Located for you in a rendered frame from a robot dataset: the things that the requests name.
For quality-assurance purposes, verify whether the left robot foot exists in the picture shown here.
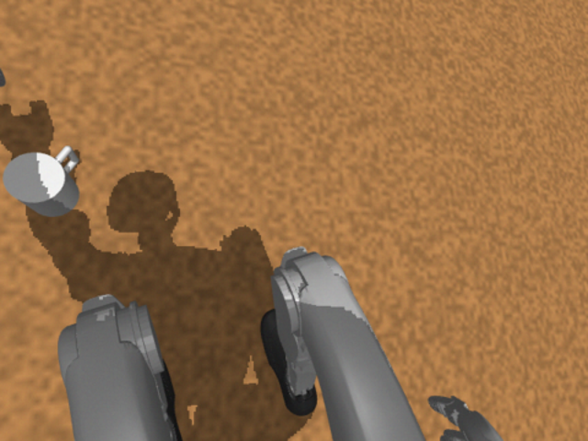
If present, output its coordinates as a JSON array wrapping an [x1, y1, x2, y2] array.
[[160, 360, 183, 441]]

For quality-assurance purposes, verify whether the right robot foot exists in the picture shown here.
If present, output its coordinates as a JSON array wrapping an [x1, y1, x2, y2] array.
[[260, 309, 317, 416]]

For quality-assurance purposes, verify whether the mug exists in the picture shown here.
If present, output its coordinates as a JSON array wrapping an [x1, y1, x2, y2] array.
[[3, 146, 79, 217]]

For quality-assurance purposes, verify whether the right robot hand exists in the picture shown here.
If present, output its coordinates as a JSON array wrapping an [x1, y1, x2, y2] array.
[[428, 396, 503, 441]]

